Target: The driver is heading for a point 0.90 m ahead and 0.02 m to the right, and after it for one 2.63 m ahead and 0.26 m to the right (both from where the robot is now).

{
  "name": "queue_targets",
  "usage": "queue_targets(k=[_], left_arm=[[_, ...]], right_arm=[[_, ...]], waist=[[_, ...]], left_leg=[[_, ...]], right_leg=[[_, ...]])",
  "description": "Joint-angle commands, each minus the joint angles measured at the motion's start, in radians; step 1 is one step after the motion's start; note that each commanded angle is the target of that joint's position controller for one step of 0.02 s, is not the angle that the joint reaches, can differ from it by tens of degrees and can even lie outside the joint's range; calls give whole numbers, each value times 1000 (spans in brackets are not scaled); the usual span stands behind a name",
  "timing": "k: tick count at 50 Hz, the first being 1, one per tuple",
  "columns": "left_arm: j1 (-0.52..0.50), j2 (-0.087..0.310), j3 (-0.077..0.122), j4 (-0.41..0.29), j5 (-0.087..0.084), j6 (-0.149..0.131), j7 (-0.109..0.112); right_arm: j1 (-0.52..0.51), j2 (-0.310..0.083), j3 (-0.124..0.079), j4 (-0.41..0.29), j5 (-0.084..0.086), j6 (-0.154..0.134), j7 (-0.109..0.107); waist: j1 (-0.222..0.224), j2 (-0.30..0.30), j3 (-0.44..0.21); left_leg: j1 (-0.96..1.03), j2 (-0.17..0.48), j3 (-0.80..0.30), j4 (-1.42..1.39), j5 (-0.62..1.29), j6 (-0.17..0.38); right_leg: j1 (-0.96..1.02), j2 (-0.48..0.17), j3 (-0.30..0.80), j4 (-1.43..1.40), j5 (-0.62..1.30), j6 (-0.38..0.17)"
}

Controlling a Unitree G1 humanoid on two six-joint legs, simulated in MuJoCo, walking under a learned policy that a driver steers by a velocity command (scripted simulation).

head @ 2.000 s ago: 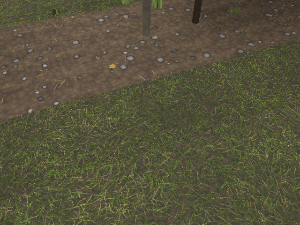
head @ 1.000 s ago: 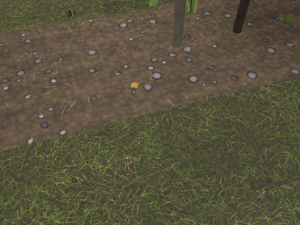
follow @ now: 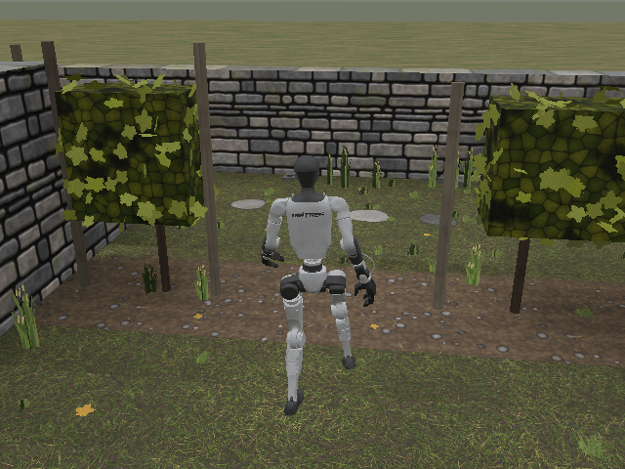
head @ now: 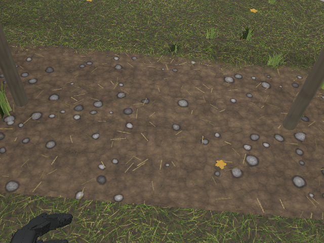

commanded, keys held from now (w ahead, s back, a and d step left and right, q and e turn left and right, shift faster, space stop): w+q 0.04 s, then w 0.72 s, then no key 0.24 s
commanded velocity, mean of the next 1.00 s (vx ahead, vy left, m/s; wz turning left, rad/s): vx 0.45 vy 0.00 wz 0.16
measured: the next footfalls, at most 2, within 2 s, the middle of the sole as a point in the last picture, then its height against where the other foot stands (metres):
right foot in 0.20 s outside the picture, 0.19 m lower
left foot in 0.70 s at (140, 240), level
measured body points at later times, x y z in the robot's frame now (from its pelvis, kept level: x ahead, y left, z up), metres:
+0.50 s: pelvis +0.32 -0.10 -0.17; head +0.35 -0.11 +0.28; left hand +0.24 +0.15 -0.30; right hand +0.54 -0.31 -0.27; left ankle +0.45 +0.07 -0.85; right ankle +0.26 -0.18 -0.91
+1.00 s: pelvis +0.55 -0.06 -0.16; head +0.59 -0.06 +0.28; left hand +0.68 +0.21 -0.28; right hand +0.64 -0.33 -0.29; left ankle +0.54 +0.02 -0.91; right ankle +0.70 -0.21 -0.86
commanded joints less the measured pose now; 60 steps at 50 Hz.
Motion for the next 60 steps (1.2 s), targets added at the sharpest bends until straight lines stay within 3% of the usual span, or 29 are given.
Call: queue_targets(k=[1, 6, 8, 9, 10, 11, 12, 13, 14, 15, 16, 17, 18, 20, 23, 26, 31, 33, 35, 36, 37, 38, 40, 43, 47, 55, 57, 58, 60], left_arm=[[-157, 37, -6, -135, 2, -25, -30], [-174, 26, -22, -146, -3, -35, -39], [-12, 44, -5, -96, -12, -33, -18], [170, 73, 16, -36, -15, -31, -1], [393, 94, 31, 41, -32, -19, 9], [597, 106, 15, 106, -26, -9, -4], [575, 167, 20, 141, -9, -9, -8], [529, 165, 26, 136, -21, 14, -4], [523, 90, 16, 111, -14, 32, 2], [445, 211, 41, 146, -16, 39, 9], [329, 132, 13, 88, -11, 21, 21], [263, 98, -5, 94, -2, 1, 26], [207, 70, -22, 108, -14, -9, 31], [249, 56, -31, 125, -10, -1, 46], [363, 86, -22, 169, -37, 11, 72], [448, 95, -17, 208, -62, 31, 86], [546, 96, -15, 250, -38, 67, 93], [506, 114, -12, 236, -35, 76, 89], [405, 125, -17, 191, -28, 69, 77], [430, 65, -37, 168, -10, 44, 68], [522, 53, -47, 192, -16, 26, 53], [450, 137, -18, 175, -39, 16, 45], [319, 109, -13, 140, -43, 28, 59], [374, 36, -16, 147, -17, 60, 72], [264, 11, -29, 105, -8, 65, 72], [155, 74, -18, 77, -5, 71, 59], [170, 175, 0, 70, 6, 74, 74], [179, 106, -15, 79, 0, 88, 75], [133, 48, -35, 84, -10, 104, 61]], right_arm=[[49, -116, -24, -39, 6, -4, -2], [45, -89, -22, -27, 26, 36, -23], [31, -85, -25, -12, 20, 38, -17], [3, -101, -29, -6, 25, 35, -7], [-6, -105, -37, 14, 6, 25, 13], [-11, -9, -11, 18, -3, 12, 30], [212, 15, 4, 12, 26, -6, 41], [228, -48, 8, 4, 31, -19, 46], [96, -99, 6, -22, 27, -27, 44], [66, -69, 17, -66, 44, -25, 32], [-67, -123, -8, -75, 33, -23, 15], [-141, -142, -12, -82, 19, -12, 11], [-164, -102, -13, -91, -5, -4, 16], [-277, -51, -11, -125, -43, -19, 25], [-368, 14, 6, -162, -34, -32, 50], [-501, 3, 4, -196, -20, -18, 67], [-662, -16, 0, -260, -12, -30, 105], [-617, -38, -9, -253, -15, -39, 105], [-288, -126, -50, -164, -29, -43, 91], [-111, -227, -74, -136, -40, -36, 75], [-93, -193, -65, -111, -12, -23, 72], [-166, -138, -49, -117, -4, -15, 66], [-325, -89, -30, -130, -19, -21, 76], [-378, -67, -19, -116, -37, -43, 90], [-346, -125, -33, -64, -38, -31, 68], [-265, -135, -22, 21, -9, -6, 55], [-102, -76, -3, 50, -42, -23, 59], [-51, -36, 13, 73, -35, -19, 52], [-138, -84, 4, 59, -24, 22, 35]], waist=[[-13, 148, 88], [-55, 151, 105], [-2, 113, 47], [87, 97, -4], [180, 32, -82], [247, -48, -158], [100, -396, -247], [105, -412, -298], [161, -175, -317], [82, -165, -310], [70, -17, -175], [44, 7, -61], [-14, 29, 58], [36, -43, 69], [83, -85, 1], [134, -34, 29], [166, -6, 78], [118, -30, 30], [-50, -36, -153], [-83, 121, -312], [-46, 276, -390], [-35, 174, -211], [41, 42, 34], [121, 86, 17], [104, 115, -22], [96, 98, -40], [27, -68, -126], [37, -146, -209], [47, -105, -153]], left_leg=[[-99, 171, -262, -5, 240, 152], [12, 131, -245, 219, 242, 73], [21, 79, -206, 408, 289, 45], [5, 39, -144, 609, 332, 18], [-203, 9, -70, 894, 141, -27], [-504, -81, -51, 1278, -379, -58], [-769, -47, -86, 1457, -386, -82], [-894, 20, -47, 1492, -336, -115], [-971, 65, -11, 1371, -240, -103], [-951, 97, 81, 1412, -116, -109], [-909, 147, 46, 1204, 87, -69], [-833, 180, 29, 1118, 131, -56], [-728, 220, 50, 863, 199, -74], [-535, 203, 135, 499, 373, -110], [-444, 160, 170, 184, 523, -115], [-491, 133, 188, 31, 569, -88], [-578, 111, 199, -47, 434, -36], [-403, 64, 242, -83, 364, -4], [145, 129, 150, -88, 522, 93], [548, 361, -163, -73, 596, 228], [630, 529, -457, -161, 561, 340], [467, 479, -395, -225, 406, 293], [118, 386, -164, -296, 635, 206], [-110, 323, 3, -329, 947, 176], [-179, 261, 144, -321, 1041, 141], [-76, 259, 74, -177, 673, 62], [-216, 142, 132, -40, 312, -36], [-245, 121, 171, 22, 89, -83], [-207, 142, 176, -1, 82, -110]], right_leg=[[-10, 54, -20, -11, -1, -25], [70, -5, -11, -240, 95, 5], [295, -46, -11, -360, 183, 6], [468, -63, -50, -439, 261, 14], [796, -139, 1, -405, 321, -16], [1117, -221, 48, -153, 458, -29], [1352, -275, 130, 132, 800, -61], [1337, -308, 197, 98, 745, -123], [1290, -316, 224, 14, 326, -200], [1098, -399, 483, -183, -235, -314], [847, -401, 536, -304, -339, -291], [646, -380, 479, -290, -240, -268], [425, -259, 304, -330, -161, -193], [303, -107, 92, -388, -67, -153], [448, -98, 34, -379, 157, -116], [610, -133, 55, -394, 69, -88], [818, -183, 65, -320, 72, -102], [786, -167, 40, -234, 295, -109], [536, -105, 3, 58, 346, -83], [198, 32, -65, 412, -126, -29], [19, 92, -44, 629, -918, 2], [-64, 35, -20, 663, -888, -2], [-21, -23, -76, 569, -775, 24], [173, -44, -96, 432, -711, 62], [278, -26, -131, 171, -486, 72], [445, 20, -118, -180, -324, 12], [728, -175, 37, -133, 235, -89], [775, -247, 108, -128, 197, -187], [637, -217, 149, -200, -142, -184]])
